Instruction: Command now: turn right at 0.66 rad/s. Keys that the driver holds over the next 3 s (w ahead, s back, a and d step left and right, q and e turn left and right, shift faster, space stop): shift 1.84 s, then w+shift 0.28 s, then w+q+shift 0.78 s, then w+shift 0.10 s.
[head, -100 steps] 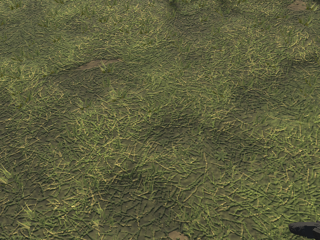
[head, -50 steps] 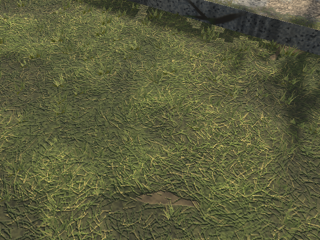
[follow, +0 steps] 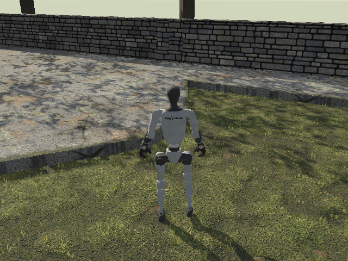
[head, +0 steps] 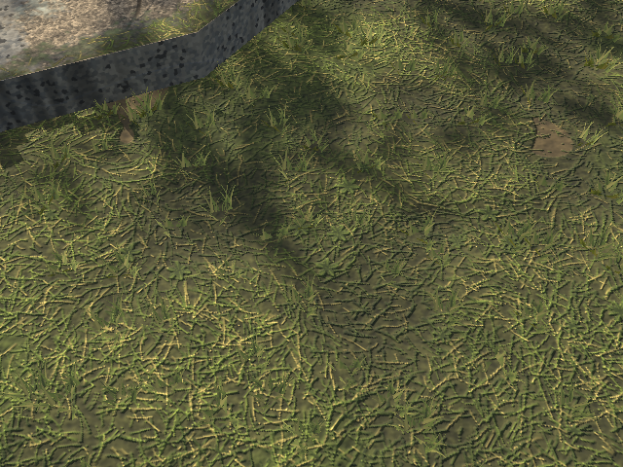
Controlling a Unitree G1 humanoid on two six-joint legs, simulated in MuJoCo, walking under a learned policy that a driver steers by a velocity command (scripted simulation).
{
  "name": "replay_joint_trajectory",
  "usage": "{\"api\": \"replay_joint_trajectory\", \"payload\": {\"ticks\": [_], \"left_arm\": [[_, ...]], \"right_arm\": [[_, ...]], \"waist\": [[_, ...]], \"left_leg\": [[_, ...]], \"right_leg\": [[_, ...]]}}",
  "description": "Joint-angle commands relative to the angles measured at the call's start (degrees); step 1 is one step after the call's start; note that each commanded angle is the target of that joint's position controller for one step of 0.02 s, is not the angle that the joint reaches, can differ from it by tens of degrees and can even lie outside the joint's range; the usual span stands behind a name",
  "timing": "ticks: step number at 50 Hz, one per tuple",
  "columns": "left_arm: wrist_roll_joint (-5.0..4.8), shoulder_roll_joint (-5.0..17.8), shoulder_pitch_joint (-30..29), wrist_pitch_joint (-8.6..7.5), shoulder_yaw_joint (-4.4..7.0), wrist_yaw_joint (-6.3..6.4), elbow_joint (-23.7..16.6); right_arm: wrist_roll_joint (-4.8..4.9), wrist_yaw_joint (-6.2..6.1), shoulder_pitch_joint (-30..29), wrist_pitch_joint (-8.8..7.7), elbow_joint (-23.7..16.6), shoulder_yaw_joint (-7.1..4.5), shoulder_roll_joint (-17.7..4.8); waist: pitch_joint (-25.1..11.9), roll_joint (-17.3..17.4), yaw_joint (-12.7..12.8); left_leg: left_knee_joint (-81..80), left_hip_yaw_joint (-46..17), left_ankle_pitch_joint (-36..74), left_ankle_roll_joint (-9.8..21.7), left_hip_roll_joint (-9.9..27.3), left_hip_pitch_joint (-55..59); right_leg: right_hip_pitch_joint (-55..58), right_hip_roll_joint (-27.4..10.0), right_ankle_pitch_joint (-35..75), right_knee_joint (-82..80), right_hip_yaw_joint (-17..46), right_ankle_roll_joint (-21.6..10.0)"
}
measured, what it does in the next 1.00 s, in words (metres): steps on the spot: right foot, then left foot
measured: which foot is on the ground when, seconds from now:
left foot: down 0.00-0.14, up 0.16-0.46, down 0.48-1.00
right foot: up 0.00-0.12, down 0.14-1.00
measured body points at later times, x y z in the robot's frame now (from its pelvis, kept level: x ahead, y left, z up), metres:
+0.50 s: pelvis +0.01 -0.04 -0.01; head +0.02 -0.04 +0.44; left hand +0.21 +0.18 -0.10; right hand +0.10 -0.32 -0.12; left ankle +0.02 +0.10 -0.74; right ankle +0.00 -0.14 -0.74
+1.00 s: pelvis +0.02 -0.02 +0.00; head +0.03 -0.02 +0.45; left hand +0.14 +0.23 -0.14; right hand +0.09 -0.28 -0.13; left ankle +0.02 +0.10 -0.74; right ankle +0.00 -0.14 -0.74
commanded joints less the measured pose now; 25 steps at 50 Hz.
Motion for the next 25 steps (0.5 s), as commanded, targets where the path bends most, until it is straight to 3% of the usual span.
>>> {"api": "replay_joint_trajectory", "payload": {"ticks": [1,4,6,7,8,9,10,11,12,14,16,18,20,22,23,24,25], "left_arm": [[0.48,2.7,-1.7,-1.24,0.33,-0.34,-4.8],[0.55,2.9,0.1,-1.01,0.52,-0.91,-3.7],[0.73,3.7,4.5,-1.10,1.02,-1.17,-1.5],[0.62,7.2,5.5,-1.16,1.88,-0.76,-1.5],[1.75,13.0,2.9,-1.19,2.69,-0.25,-3.1],[3.54,9.6,4.2,-2.22,2.02,-0.36,-3.3],[3.81,8.0,1.9,-3.12,1.21,-0.45,-2.4],[2.87,6.8,-1.8,-3.66,1.00,-0.33,-2.1],[1.90,5.2,-4.2,-3.97,0.38,-0.19,-2.2],[1.97,2.6,-6.2,-4.22,-0.85,0.10,-1.7],[2.06,1.5,-6.7,-4.30,-1.13,0.12,-1.0],[2.04,2.2,-5.5,-4.11,-0.89,0.05,0.1],[2.04,3.1,-4.3,-3.86,-0.62,-0.21,1.4],[1.57,2.4,-5.0,-3.83,-1.01,-0.39,2.4],[1.08,1.5,-5.4,-3.89,-1.39,-0.44,3.0],[1.13,0.4,-3.7,-4.30,-1.75,-0.47,4.0],[2.26,-0.4,-1.8,-4.88,-2.01,-0.66,4.4]], "right_arm": [[0.75,0.83,-1.3,-0.50,-3.0,-3.59,-11.8],[2.40,1.61,-0.5,-0.75,-1.6,-3.60,-12.2],[3.63,1.66,1.9,-0.91,0.3,-2.98,-10.3],[2.13,2.12,4.7,-1.22,0.8,-2.03,-7.1],[-0.45,2.47,3.2,-1.67,-2.3,-0.87,-4.8],[0.24,1.71,-2.1,-1.65,-2.5,-2.40,-9.3],[1.59,1.48,-1.9,-1.21,-1.9,-2.83,-10.0],[1.73,1.12,0.2,-0.67,-0.4,-2.91,-9.2],[1.14,0.73,1.6,-0.12,0.7,-3.05,-9.3],[0.95,0.68,4.1,0.20,1.7,-2.91,-8.5],[1.35,0.87,4.3,0.17,1.8,-2.07,-6.5],[1.23,1.11,2.1,0.09,1.2,-1.21,-5.3],[1.38,1.34,1.8,0.09,0.8,-1.12,-6.0],[1.50,1.49,3.2,-0.09,1.5,-1.03,-6.1],[1.13,1.65,4.8,-0.38,2.2,-0.75,-5.4],[0.19,1.69,5.5,-0.68,2.4,-0.64,-6.2],[-0.36,1.42,6.0,-0.86,2.1,-1.14,-9.7]], "waist": [[-10.5,10.7,-1.1],[-10.6,11.6,0.2],[-10.8,9.4,2.1],[-11.8,-0.8,0.8],[-11.1,-18.0,-0.3],[-13.0,-11.0,5.1],[-10.9,-8.4,3.3],[-9.7,-6.8,1.4],[-9.0,-6.9,0.6],[-9.5,-6.4,-1.2],[-9.6,-6.2,-1.2],[-9.0,-6.6,0.5],[-8.6,-6.9,1.4],[-7.7,-6.3,0.5],[-7.2,-5.2,-1.1],[-7.7,-3.0,-1.1],[-8.8,2.7,0.9]], "left_leg": [[-6.6,-8.7,11.4,12.5,13.9,7.9],[-3.2,-8.8,14.1,11.4,15.3,8.6],[3.0,-5.9,12.1,6.7,13.1,3.4],[13.2,-0.6,-1.3,1.0,8.5,-5.9],[24.8,2.3,-26.9,-4.2,1.0,-21.0],[35.5,-5.0,-28.8,-4.9,1.4,-20.6],[39.2,-6.6,-25.0,-4.3,1.8,-20.0],[39.1,-7.1,-20.7,-4.2,2.1,-19.9],[39.2,-7.1,-17.0,-4.8,2.1,-19.6],[39.7,-6.6,-12.1,-5.8,1.3,-14.2],[31.6,-6.6,-10.1,-6.0,1.8,-11.6],[23.6,-6.3,-11.4,-5.7,1.7,-8.3],[18.5,-6.0,-13.8,-5.3,1.4,-5.5],[10.4,-5.6,-10.2,-4.4,0.9,-1.4],[2.2,-5.3,-2.5,-3.5,0.6,3.0],[-1.5,-7.4,5.9,-2.6,1.9,8.0],[0.0,-11.9,18.0,-1.0,6.4,11.9]], "right_leg": [[5.1,1.1,-1.2,-8.8,-2.9,-1.4],[11.2,2.7,0.9,-21.5,-3.8,-4.1],[22.7,4.7,11.7,-36.9,-4.2,-7.7],[32.0,-3.1,24.2,-39.3,6.8,-10.6],[33.7,-17.8,37.6,-38.5,23.4,-21.3],[28.4,-18.9,35.3,-40.0,23.2,-26.1],[25.6,-15.2,31.5,-40.4,17.9,-23.7],[24.6,-11.5,27.4,-40.2,14.0,-20.3],[23.9,-9.9,28.4,-39.9,11.9,-18.6],[20.6,-7.7,33.5,-39.7,8.4,-18.2],[21.3,-6.4,31.8,-39.1,6.9,-17.6],[21.6,-6.9,29.8,-38.5,8.1,-18.2],[21.5,-8.0,27.8,-38.2,10.5,-19.5],[20.1,-7.7,25.4,-37.5,11.9,-19.2],[18.4,-6.5,23.1,-36.9,11.4,-17.6],[16.5,-4.7,19.0,-36.6,11.0,-14.9],[14.4,-1.2,12.8,-34.1,8.5,-11.8]]}}
Next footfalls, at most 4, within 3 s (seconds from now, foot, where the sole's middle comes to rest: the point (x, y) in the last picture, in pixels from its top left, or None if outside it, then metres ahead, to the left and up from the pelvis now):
0.14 right None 0.03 -0.14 -0.78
0.48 left None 0.06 0.10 -0.78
2.16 right None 0.10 -0.18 -0.78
2.62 left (332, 431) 0.51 -0.02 -0.78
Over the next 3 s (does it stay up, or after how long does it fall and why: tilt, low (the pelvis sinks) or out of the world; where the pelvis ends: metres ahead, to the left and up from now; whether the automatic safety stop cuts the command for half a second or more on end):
stays up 0.68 0.01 -0.02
